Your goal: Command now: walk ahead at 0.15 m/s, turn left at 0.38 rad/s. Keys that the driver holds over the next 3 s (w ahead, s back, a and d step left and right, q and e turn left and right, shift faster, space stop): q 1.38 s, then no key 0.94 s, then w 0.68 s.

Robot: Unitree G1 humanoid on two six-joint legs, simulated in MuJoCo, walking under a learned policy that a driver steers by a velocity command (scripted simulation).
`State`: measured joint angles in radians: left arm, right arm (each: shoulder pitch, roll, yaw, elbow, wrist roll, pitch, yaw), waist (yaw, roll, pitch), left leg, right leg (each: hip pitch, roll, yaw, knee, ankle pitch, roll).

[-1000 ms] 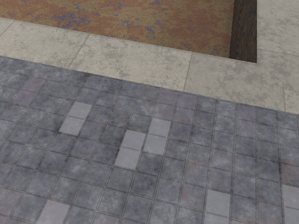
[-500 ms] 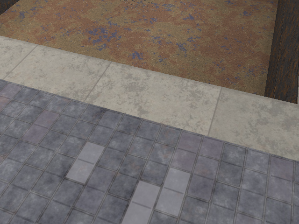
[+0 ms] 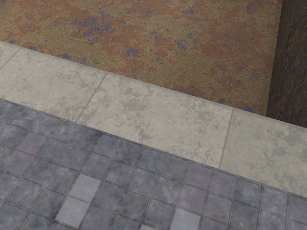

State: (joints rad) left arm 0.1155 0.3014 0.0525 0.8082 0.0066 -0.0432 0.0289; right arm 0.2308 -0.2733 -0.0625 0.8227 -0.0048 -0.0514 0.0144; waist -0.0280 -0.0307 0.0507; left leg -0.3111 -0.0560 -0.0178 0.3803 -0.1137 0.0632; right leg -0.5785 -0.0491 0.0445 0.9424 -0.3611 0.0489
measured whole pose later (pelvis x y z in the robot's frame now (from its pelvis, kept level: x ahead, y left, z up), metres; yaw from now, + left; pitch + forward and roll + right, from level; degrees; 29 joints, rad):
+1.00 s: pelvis +0.05 +0.01 +0.00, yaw +34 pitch +2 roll -2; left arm 0.11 0.30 0.09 0.74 0.00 0.00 0.03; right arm 0.17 -0.31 -0.07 0.64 0.01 0.03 -0.02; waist -0.01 -0.01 0.03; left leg -0.31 -0.09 -0.17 0.49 -0.20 0.05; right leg -0.44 0.02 0.09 0.77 -0.36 0.08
